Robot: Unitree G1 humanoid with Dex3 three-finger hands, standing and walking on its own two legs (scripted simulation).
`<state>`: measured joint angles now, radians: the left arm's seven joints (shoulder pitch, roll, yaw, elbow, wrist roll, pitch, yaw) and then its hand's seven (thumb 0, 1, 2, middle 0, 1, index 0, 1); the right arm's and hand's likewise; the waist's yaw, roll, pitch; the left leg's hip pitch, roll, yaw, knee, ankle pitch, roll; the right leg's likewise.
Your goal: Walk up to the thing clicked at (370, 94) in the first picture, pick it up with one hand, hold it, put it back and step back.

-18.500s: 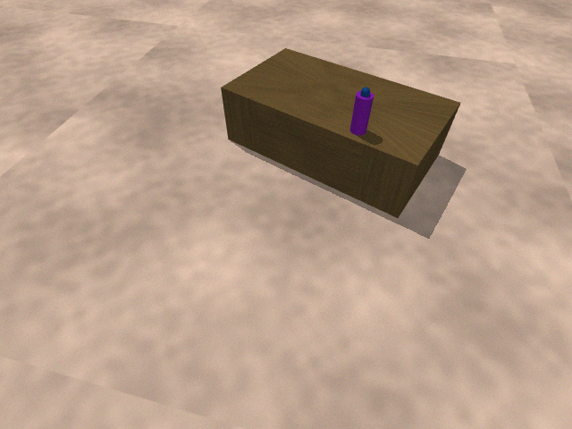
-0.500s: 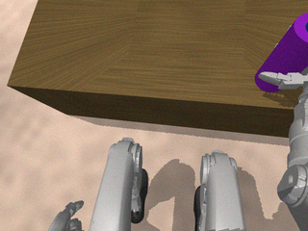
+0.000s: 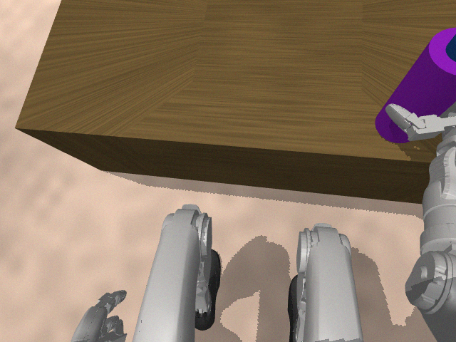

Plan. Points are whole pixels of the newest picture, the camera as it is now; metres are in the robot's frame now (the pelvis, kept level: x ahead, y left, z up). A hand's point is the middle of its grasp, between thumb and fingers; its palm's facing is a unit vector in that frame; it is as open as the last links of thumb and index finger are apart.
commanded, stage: settle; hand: right
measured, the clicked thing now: (429, 88) +0.51 -0.23 +0.02
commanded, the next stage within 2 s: lift in 1.10 s
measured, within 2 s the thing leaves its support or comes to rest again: leaves its support in 0.08 s
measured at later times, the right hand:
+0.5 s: hand (449, 60) +0.52 -0.23 +0.07, palm faces +0.20 +0.98 -0.03, open 10.4 cm
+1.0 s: hand out of the picture +0.52 -0.22 +0.10, palm faces +0.22 +0.98 -0.03, open 10.4 cm
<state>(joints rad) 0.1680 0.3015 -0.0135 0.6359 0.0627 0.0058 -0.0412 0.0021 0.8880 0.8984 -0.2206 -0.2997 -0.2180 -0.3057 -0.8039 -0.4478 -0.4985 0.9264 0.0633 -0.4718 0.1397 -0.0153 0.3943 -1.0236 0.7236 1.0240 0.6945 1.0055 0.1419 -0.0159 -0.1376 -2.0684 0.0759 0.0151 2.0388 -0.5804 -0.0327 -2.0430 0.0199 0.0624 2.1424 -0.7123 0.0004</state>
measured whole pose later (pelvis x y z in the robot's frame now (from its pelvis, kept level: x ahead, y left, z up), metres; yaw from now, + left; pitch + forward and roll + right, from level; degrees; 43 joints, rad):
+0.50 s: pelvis +0.01 +0.00 +0.06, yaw +0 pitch +36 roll +4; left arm 0.20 0.31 0.02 0.66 0.05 -0.01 -0.01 0.00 0.88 0.91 -0.22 -0.29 -0.21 -0.31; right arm -0.78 -0.43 -0.46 0.88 0.09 -0.41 0.12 -0.01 0.43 -1.07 0.73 1.03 0.71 1.01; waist 0.13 -0.02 -0.16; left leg -1.89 0.07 0.02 1.85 -0.58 -0.03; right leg -1.86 0.00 0.05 1.94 -0.71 -0.01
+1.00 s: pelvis +0.03 +0.00 +0.10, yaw +0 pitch +35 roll +3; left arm 0.18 0.29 0.02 0.66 0.05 -0.02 0.00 0.00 0.88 0.90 -0.21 -0.29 -0.20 -0.30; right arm -0.74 -0.39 -0.46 0.87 0.09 -0.44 0.10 -0.01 0.43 -1.07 0.72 1.05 0.69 1.03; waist 0.12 -0.02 -0.17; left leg -1.77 0.06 0.02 1.74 -0.59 -0.02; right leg -1.73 -0.01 0.05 1.82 -0.71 0.01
